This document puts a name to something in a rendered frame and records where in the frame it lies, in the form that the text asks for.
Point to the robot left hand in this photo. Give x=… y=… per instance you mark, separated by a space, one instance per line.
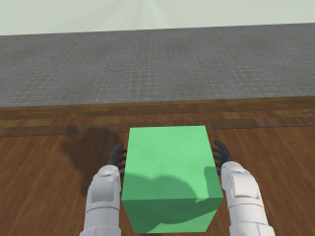
x=112 y=160

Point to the left robot forearm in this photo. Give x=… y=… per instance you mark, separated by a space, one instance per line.
x=103 y=203

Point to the robot right hand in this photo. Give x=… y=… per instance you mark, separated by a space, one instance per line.
x=224 y=156

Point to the carton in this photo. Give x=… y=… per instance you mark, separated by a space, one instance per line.
x=171 y=184

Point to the right robot forearm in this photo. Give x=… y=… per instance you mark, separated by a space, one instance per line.
x=244 y=202

